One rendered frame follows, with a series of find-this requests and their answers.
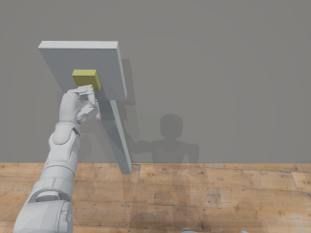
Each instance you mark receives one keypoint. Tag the robot left hand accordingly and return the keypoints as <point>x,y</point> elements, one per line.
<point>72,110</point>

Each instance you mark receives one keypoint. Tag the button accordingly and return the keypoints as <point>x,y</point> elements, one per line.
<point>84,77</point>

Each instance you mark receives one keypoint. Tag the panel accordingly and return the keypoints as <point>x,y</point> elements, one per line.
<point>63,57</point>

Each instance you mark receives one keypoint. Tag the left robot forearm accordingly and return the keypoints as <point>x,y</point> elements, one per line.
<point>56,181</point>

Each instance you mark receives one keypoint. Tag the left robot upper arm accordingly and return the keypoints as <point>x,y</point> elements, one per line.
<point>55,216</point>

